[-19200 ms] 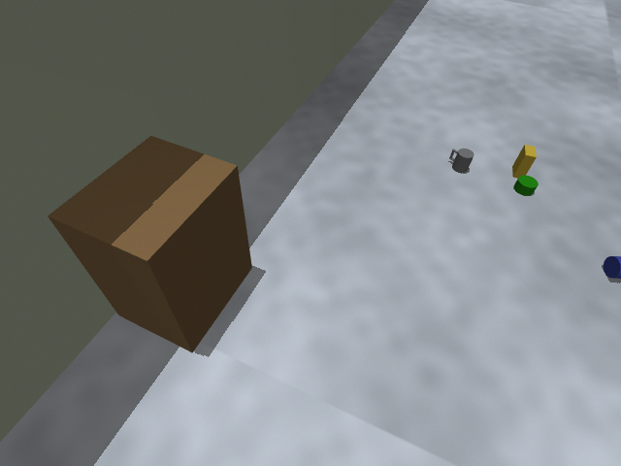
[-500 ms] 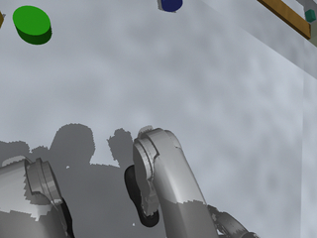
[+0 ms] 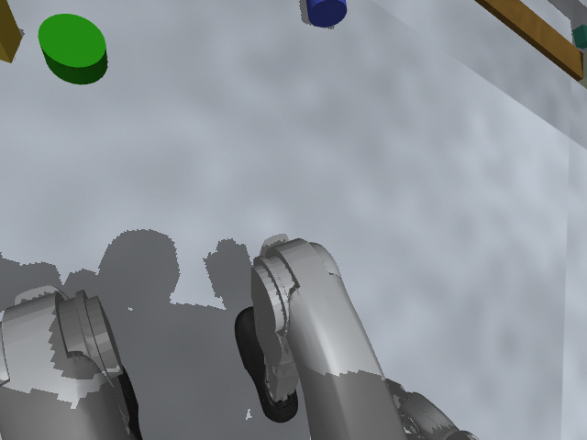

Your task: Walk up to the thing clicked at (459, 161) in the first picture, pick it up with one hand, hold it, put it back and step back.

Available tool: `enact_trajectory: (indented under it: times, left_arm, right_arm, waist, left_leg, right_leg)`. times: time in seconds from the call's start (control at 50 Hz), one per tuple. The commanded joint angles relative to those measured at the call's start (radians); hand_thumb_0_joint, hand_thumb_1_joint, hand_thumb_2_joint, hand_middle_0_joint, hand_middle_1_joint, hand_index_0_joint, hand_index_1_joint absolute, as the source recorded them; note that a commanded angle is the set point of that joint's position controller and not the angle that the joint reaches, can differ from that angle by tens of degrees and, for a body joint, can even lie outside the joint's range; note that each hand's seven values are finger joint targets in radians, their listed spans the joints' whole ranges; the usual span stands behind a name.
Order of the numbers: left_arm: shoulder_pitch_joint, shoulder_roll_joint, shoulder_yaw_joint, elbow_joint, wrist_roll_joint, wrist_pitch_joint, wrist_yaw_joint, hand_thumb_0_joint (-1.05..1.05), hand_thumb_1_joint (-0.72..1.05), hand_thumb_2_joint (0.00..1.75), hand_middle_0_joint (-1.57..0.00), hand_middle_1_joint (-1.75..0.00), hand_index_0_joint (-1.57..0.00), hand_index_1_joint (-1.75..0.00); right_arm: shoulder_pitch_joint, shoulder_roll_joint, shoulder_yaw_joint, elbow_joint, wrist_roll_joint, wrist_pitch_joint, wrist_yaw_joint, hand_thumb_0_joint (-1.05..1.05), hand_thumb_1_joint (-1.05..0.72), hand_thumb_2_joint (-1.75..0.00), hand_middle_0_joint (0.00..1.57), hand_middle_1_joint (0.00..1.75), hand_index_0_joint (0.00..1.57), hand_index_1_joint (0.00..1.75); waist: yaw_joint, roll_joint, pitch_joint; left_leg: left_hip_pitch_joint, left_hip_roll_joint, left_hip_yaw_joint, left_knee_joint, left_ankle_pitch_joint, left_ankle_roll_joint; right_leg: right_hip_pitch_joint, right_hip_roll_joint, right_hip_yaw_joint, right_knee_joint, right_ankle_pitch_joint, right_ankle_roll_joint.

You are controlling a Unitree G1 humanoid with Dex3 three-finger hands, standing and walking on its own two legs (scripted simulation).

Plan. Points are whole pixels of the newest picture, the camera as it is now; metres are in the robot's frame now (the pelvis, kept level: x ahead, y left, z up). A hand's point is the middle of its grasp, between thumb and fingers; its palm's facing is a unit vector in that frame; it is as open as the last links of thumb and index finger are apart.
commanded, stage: settle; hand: left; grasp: from above
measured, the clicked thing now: out of the picture +0.42 +0.34 -0.25
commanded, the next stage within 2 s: lift in 0.64 s
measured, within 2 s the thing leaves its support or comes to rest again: leaves its support in 0.14 s
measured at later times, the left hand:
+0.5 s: hand out of the picture +0.41 +0.33 -0.13, palm faces -0.45 -0.12 -0.89, open 10.4 cm
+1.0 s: hand out of the picture +0.40 +0.34 -0.07, palm faces -0.45 -0.12 -0.89, open 10.4 cm
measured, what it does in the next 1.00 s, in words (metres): rises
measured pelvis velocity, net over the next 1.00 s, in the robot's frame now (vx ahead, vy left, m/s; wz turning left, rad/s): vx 0.00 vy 0.00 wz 0.12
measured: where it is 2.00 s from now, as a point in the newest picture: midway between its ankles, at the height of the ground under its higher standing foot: (203, 413)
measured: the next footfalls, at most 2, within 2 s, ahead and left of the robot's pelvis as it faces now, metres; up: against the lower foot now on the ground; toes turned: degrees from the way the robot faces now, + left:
none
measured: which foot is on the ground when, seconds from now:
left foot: down 0.00-1.00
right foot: down 0.00-1.00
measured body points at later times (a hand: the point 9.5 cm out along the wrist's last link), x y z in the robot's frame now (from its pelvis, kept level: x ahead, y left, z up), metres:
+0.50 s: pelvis +0.01 +0.00 +0.04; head +0.23 +0.08 +0.42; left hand +0.42 +0.33 -0.08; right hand +0.13 -0.26 -0.07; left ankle +0.07 +0.13 -0.27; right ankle +0.11 -0.11 -0.27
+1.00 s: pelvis +0.00 +0.00 +0.08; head +0.21 +0.07 +0.47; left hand +0.41 +0.34 -0.02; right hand +0.09 -0.27 -0.04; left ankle +0.07 +0.13 -0.27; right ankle +0.11 -0.11 -0.27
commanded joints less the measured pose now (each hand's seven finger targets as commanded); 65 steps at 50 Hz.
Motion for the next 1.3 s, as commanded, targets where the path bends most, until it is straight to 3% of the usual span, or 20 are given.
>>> enact_trajectory:
  times: [0.0, 0.06, 0.12, 0.16, 0.2, 0.28, 0.32, 0.36, 0.48, 0.52, 0.6, 0.64, 0.76, 0.86, 0.92, 1.02, 1.16, 1.2, 1.24, 1.28]
  left_arm:
    - [-0.233, 0.240, 0.033, -0.225, -0.020, 0.018, 0.034, 0.00, 0.30, 0.85, -0.70, -0.92, -0.73, -0.90]
    - [-0.224, 0.208, 0.034, -0.330, -0.026, 0.035, 0.012, 0.00, 0.33, 0.88, -0.73, -0.93, -0.75, -0.91]
    - [-0.141, 0.176, 0.056, -0.464, -0.070, 0.069, -0.005, 0.00, 0.34, 0.87, -0.74, -0.92, -0.76, -0.90]
    - [-0.135, 0.130, 0.016, -0.521, -0.084, 0.097, -0.030, 0.00, 0.33, 0.88, -0.74, -0.91, -0.76, -0.89]
    - [-0.164, 0.124, 0.012, -0.572, -0.089, 0.119, -0.057, 0.00, 0.35, 0.86, -0.76, -0.88, -0.78, -0.86]
    - [-0.181, 0.052, -0.043, -0.556, -0.107, 0.152, -0.126, 0.00, 0.44, 0.90, -0.84, -0.88, -0.85, -0.87]
    - [-0.172, 0.061, -0.033, -0.570, -0.118, 0.151, -0.160, 0.00, 0.45, 0.95, -0.87, -0.89, -0.87, -0.89]
    - [-0.159, 0.017, -0.065, -0.558, -0.121, 0.147, -0.201, 0.00, 0.49, 0.99, -0.90, -0.92, -0.91, -0.92]
    - [-0.179, 0.032, -0.069, -0.573, -0.121, 0.113, -0.268, 0.00, 0.58, 1.03, -0.96, -0.95, -0.97, -0.95]
    - [-0.196, 0.038, -0.067, -0.580, -0.115, 0.099, -0.274, 0.00, 0.59, 1.03, -0.97, -0.96, -0.98, -0.96]
    - [-0.218, 0.077, -0.035, -0.612, -0.103, 0.080, -0.270, 0.00, 0.59, 1.04, -0.98, -0.94, -0.98, -0.95]
    - [-0.236, 0.067, -0.043, -0.634, -0.098, 0.077, -0.264, 0.00, 0.60, 1.05, -0.99, -0.93, -0.99, -0.93]
    - [-0.215, 0.065, -0.032, -0.660, -0.095, 0.101, -0.261, 0.00, 0.54, 1.00, -1.00, -0.89, -0.99, -0.89]
    - [-0.195, 0.074, -0.038, -0.704, -0.123, 0.137, -0.316, 0.00, 0.50, 1.03, -0.95, -0.84, -0.93, -0.86]
    - [-0.148, 0.021, -0.069, -0.738, -0.149, 0.144, -0.362, 0.00, 0.51, 1.06, -0.95, -0.85, -0.93, -0.87]
    - [-0.059, 0.017, -0.064, -0.814, -0.173, 0.141, -0.404, 0.00, 0.49, 1.04, -0.93, -0.88, -0.92, -0.89]
    - [-0.025, -0.007, -0.080, -0.983, -0.205, 0.139, -0.426, 0.00, 0.48, 1.02, -0.91, -0.88, -0.90, -0.89]
    - [0.018, 0.009, -0.056, -1.026, -0.209, 0.151, -0.422, 0.00, 0.46, 1.03, -0.89, -0.89, -0.88, -0.89]
    - [0.056, -0.049, -0.087, -1.005, -0.213, 0.167, -0.426, 0.00, 0.48, 1.01, -0.90, -0.88, -0.90, -0.88]
    - [0.056, -0.023, -0.071, -1.054, -0.217, 0.178, -0.432, 0.00, 0.48, 1.02, -0.90, -0.89, -0.89, -0.90]
  right_arm:
    - [0.179, -0.275, -0.111, -0.002, 0.014, -0.001, -0.006, 0.00, -0.92, -0.90, 0.20, 0.30, 0.20, 0.30]
    - [0.188, -0.261, -0.140, 0.007, 0.025, 0.004, 0.001, 0.00, -0.91, -0.90, 0.20, 0.30, 0.20, 0.30]
    - [0.173, -0.247, -0.173, 0.001, 0.056, 0.028, -0.002, 0.00, -0.92, -0.91, 0.20, 0.30, 0.20, 0.30]
    - [0.170, -0.239, -0.195, 0.007, 0.080, 0.047, -0.007, 0.00, -0.92, -0.91, 0.20, 0.30, 0.20, 0.30]
    - [0.185, -0.234, -0.211, 0.018, 0.098, 0.071, -0.015, 0.00, -0.91, -0.90, 0.20, 0.30, 0.20, 0.30]
    - [0.210, -0.210, -0.222, 0.023, 0.115, 0.104, -0.030, 0.00, -0.92, -0.90, 0.20, 0.30, 0.20, 0.30]
    - [0.211, -0.208, -0.226, 0.017, 0.121, 0.119, -0.044, 0.00, -0.92, -0.91, 0.20, 0.30, 0.20, 0.30]
    - [0.208, -0.191, -0.227, 0.015, 0.125, 0.132, -0.055, 0.00, -0.92, -0.91, 0.20, 0.30, 0.20, 0.30]
    - [0.210, -0.180, -0.223, -0.014, 0.136, 0.156, -0.092, 0.00, -0.92, -0.91, 0.20, 0.30, 0.20, 0.30]
    - [0.209, -0.178, -0.222, -0.022, 0.134, 0.163, -0.103, 0.00, -0.92, -0.91, 0.20, 0.30, 0.20, 0.30]
    - [0.209, -0.179, -0.223, -0.032, 0.136, 0.172, -0.125, 0.00, -0.92, -0.91, 0.20, 0.30, 0.20, 0.30]
    - [0.211, -0.179, -0.228, -0.034, 0.134, 0.175, -0.133, 0.00, -0.92, -0.91, 0.20, 0.30, 0.20, 0.30]
    - [0.231, -0.177, -0.245, -0.031, 0.149, 0.187, -0.153, 0.00, -0.94, -0.92, 0.20, 0.30, 0.20, 0.30]
    - [0.252, -0.177, -0.269, -0.036, 0.173, 0.203, -0.162, 0.00, -0.92, -0.91, 0.20, 0.30, 0.20, 0.30]
    - [0.252, -0.163, -0.276, -0.044, 0.186, 0.212, -0.172, 0.00, -0.92, -0.91, 0.20, 0.30, 0.20, 0.30]
    - [0.251, -0.154, -0.280, -0.072, 0.206, 0.227, -0.187, 0.00, -0.92, -0.91, 0.20, 0.30, 0.20, 0.30]
    - [0.234, -0.138, -0.292, -0.107, 0.224, 0.233, -0.209, 0.00, -0.92, -0.91, 0.20, 0.30, 0.20, 0.30]
    - [0.227, -0.142, -0.302, -0.114, 0.234, 0.238, -0.219, 0.00, -0.92, -0.91, 0.20, 0.30, 0.20, 0.30]
    - [0.216, -0.135, -0.300, -0.115, 0.237, 0.241, -0.225, 0.00, -0.92, -0.91, 0.20, 0.30, 0.20, 0.30]
    - [0.212, -0.135, -0.305, -0.117, 0.245, 0.243, -0.236, 0.00, -0.92, -0.91, 0.20, 0.30, 0.20, 0.30]
  waist:
    - [-0.001, 0.441, -0.693]
    - [0.010, 0.507, -0.731]
    - [0.075, 0.548, -0.846]
    - [0.075, 0.566, -0.864]
    - [0.079, 0.525, -0.880]
    - [0.065, 0.436, -0.847]
    - [0.081, 0.413, -0.850]
    - [0.079, 0.380, -0.839]
    - [0.085, 0.302, -0.819]
    - [0.077, 0.289, -0.799]
    - [0.101, 0.315, -0.839]
    - [0.093, 0.332, -0.855]
    - [0.122, 0.390, -0.916]
    - [0.137, 0.381, -0.960]
    - [0.139, 0.371, -0.933]
    - [0.156, 0.305, -0.921]
    - [0.175, 0.309, -0.948]
    - [0.191, 0.313, -0.957]
    - [0.179, 0.296, -0.901]
    - [0.189, 0.308, -0.927]
  left_leg:
    - [0.480, -0.004, 0.108, -0.251, 0.146, 0.017]
    - [0.542, -0.006, 0.116, -0.275, 0.161, 0.008]
    - [0.599, -0.010, 0.133, -0.309, 0.213, 0.004]
    - [0.613, -0.009, 0.141, -0.329, 0.207, 0.004]
    - [0.600, -0.010, 0.148, -0.333, 0.221, 0.012]
    - [0.595, -0.015, 0.148, -0.354, 0.219, 0.023]
    - [0.578, -0.024, 0.154, -0.374, 0.197, 0.027]
    - [0.574, -0.027, 0.158, -0.387, 0.192, 0.028]
    - [0.550, -0.033, 0.176, -0.391, 0.189, 0.038]
    - [0.534, -0.036, 0.181, -0.394, 0.170, 0.039]
    - [0.574, -0.037, 0.184, -0.417, 0.156, 0.033]
    - [0.594, -0.037, 0.184, -0.428, 0.151, 0.031]
    - [0.683, -0.035, 0.182, -0.491, 0.157, 0.022]
    - [0.732, -0.040, 0.178, -0.537, 0.167, 0.028]
    - [0.732, -0.043, 0.176, -0.572, 0.145, 0.029]
    - [0.749, -0.044, 0.175, -0.625, 0.129, 0.036]
    - [0.848, -0.044, 0.183, -0.712, 0.130, 0.034]
    - [0.899, -0.043, 0.169, -0.761, 0.120, 0.030]
    - [0.927, -0.039, 0.154, -0.810, 0.103, 0.026]
    - [0.992, -0.039, 0.144, -0.848, 0.122, 0.025]
  right_leg:
    - [0.301, 0.025, -0.082, -0.223, 0.206, -0.072]
    - [0.290, 0.019, -0.076, -0.222, 0.218, -0.078]
    - [0.317, 0.011, -0.063, -0.235, 0.262, -0.084]
    - [0.295, 0.008, -0.052, -0.242, 0.265, -0.088]
    - [0.296, 0.007, -0.037, -0.259, 0.282, -0.086]
    - [0.299, 0.002, -0.025, -0.293, 0.274, -0.084]
    - [0.327, -0.003, -0.016, -0.315, 0.247, -0.085]
    - [0.344, -0.002, -0.010, -0.327, 0.236, -0.086]
    - [0.392, -0.007, 0.016, -0.375, 0.231, -0.080]
    - [0.396, -0.009, 0.024, -0.391, 0.206, -0.080]
    - [0.391, -0.013, 0.027, -0.396, 0.174, -0.085]
    - [0.384, -0.014, 0.027, -0.401, 0.173, -0.085]
    - [0.376, -0.023, 0.020, -0.404, 0.182, -0.092]
    - [0.405, -0.028, 0.030, -0.436, 0.196, -0.092]
    - [0.415, -0.032, 0.037, -0.462, 0.177, -0.091]
    - [0.474, -0.035, 0.051, -0.525, 0.160, -0.085]
    - [0.553, -0.035, 0.071, -0.622, 0.148, -0.084]
    - [0.576, -0.038, 0.069, -0.649, 0.140, -0.082]
    - [0.583, -0.039, 0.066, -0.673, 0.137, -0.080]
    - [0.622, -0.041, 0.069, -0.698, 0.154, -0.078]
